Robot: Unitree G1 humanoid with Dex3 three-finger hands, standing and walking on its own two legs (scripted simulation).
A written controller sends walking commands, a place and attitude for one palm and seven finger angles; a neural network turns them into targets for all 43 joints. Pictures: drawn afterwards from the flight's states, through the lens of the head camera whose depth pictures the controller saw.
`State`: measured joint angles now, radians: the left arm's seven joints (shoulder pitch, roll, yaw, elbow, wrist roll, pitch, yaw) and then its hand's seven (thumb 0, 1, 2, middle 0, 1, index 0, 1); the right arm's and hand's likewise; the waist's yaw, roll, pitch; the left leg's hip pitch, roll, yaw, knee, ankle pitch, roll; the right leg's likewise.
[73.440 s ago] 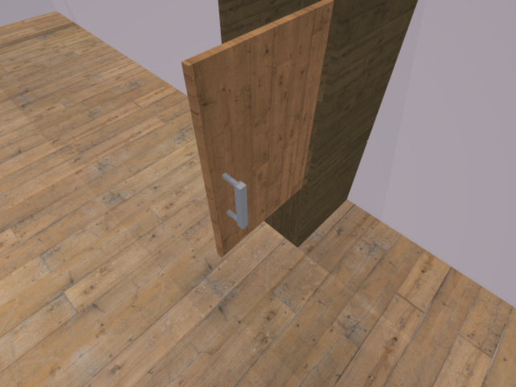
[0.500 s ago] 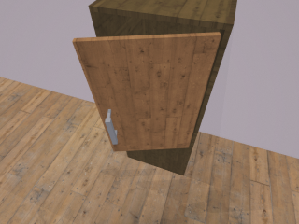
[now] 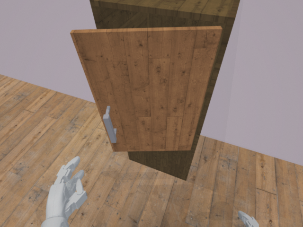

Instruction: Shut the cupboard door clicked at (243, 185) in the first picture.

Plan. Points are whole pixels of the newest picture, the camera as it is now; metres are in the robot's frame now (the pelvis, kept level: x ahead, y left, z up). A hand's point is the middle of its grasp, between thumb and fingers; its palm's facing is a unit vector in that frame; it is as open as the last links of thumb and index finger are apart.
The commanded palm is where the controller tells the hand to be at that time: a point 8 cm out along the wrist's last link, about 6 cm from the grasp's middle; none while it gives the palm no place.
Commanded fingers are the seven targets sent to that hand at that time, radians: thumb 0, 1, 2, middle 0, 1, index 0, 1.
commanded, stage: raise the hand and make a fist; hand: left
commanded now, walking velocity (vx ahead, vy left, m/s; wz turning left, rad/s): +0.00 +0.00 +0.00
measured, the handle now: (111, 125) +0.48 +0.17 -0.07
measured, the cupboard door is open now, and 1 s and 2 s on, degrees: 23 23 23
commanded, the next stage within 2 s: bring the fist close to the handle in 1.72 s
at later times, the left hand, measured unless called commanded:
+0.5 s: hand (88, 214) +0.18 +0.17 -0.05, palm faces -0.04 -1.00 -0.02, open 4.8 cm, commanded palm +0.15 +0.23 -0.05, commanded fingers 0.00 0.90 0.90 -0.84 -1.00 -0.84 -1.00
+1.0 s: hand (75, 209) +0.19 +0.21 -0.05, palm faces +0.02 -1.00 -0.02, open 3.1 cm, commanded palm +0.17 +0.26 -0.05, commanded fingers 0.00 0.90 0.90 -1.30 -1.50 -1.30 -1.50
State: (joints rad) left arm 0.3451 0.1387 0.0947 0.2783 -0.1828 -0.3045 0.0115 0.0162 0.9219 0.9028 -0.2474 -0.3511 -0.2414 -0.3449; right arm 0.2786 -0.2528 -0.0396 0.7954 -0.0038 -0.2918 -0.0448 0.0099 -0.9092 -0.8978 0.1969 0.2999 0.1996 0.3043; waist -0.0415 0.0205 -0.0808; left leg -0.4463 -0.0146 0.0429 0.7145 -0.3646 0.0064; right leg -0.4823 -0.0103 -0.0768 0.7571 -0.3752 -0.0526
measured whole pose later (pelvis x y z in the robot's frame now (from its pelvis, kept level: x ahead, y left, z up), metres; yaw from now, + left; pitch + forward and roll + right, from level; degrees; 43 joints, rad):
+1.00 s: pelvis -0.03 +0.04 -0.09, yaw -1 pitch +19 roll -3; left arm 0.44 0.21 0.10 -0.06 -0.24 -0.46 -0.18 0.02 0.90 0.90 -1.13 -1.31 -1.12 -1.31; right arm 0.19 -0.24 0.00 0.46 -0.01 -0.17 -0.04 0.01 -0.90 -0.90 0.20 0.30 0.20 0.30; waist 0.01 0.02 -0.17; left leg -1.06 -0.02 -0.01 1.31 -0.58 0.05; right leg -1.05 0.00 -0.10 1.25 -0.53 -0.02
